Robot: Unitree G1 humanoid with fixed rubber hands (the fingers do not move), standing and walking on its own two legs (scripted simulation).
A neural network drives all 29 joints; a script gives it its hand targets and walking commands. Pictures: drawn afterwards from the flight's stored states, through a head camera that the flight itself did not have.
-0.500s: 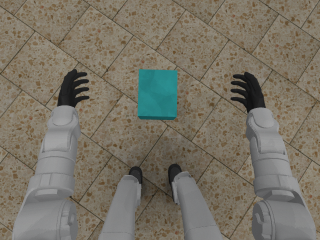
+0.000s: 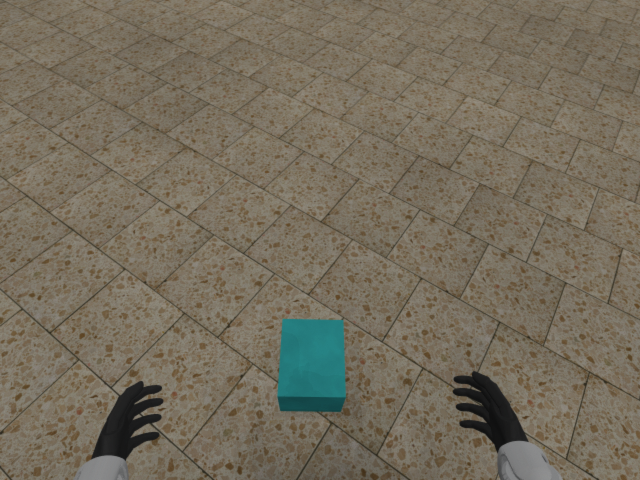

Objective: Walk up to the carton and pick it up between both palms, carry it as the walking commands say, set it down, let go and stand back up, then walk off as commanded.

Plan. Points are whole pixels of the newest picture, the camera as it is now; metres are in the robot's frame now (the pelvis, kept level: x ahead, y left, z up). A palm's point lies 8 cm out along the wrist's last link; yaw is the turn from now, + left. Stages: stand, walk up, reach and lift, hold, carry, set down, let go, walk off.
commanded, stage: let go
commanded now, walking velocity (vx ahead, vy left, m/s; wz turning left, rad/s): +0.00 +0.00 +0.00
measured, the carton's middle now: (311, 365) +0.48 -0.02 -0.68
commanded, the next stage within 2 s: stand in 0.52 s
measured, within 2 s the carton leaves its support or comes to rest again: neither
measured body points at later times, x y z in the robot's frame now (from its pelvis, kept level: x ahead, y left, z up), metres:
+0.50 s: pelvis -0.02 +0.00 +0.00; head -0.04 -0.01 +0.45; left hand +0.15 +0.25 -0.07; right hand +0.16 -0.24 -0.06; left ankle -0.01 +0.12 -0.73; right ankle -0.01 -0.11 -0.73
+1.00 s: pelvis +0.03 +0.00 +0.00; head +0.06 +0.00 +0.45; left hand +0.20 +0.29 -0.07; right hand +0.18 -0.28 -0.09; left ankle -0.01 +0.12 -0.73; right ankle -0.01 -0.11 -0.73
